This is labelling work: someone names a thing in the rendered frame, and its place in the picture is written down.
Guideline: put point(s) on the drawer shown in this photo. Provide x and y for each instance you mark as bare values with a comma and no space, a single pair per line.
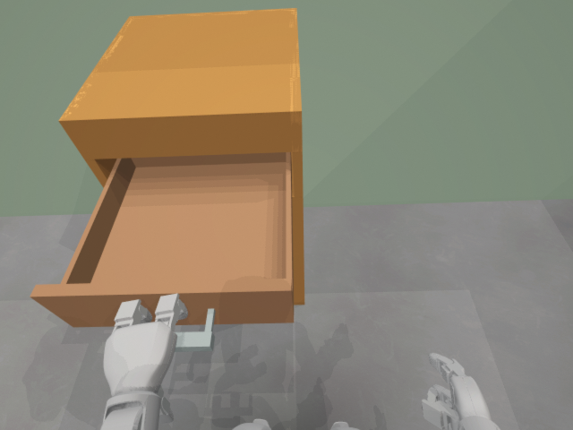
216,229

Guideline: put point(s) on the left robot shin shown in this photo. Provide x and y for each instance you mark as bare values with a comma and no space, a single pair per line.
261,421

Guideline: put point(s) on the handle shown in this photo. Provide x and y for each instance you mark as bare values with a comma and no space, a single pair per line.
199,340

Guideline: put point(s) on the robot left hand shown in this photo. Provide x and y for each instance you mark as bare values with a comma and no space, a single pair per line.
139,352

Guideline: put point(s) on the left robot forearm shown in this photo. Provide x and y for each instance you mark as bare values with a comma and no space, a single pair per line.
132,410

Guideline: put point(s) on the cabinet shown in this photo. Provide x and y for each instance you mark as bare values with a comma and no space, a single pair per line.
192,84

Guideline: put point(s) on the robot right hand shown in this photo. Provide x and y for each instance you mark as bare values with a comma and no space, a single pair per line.
444,408

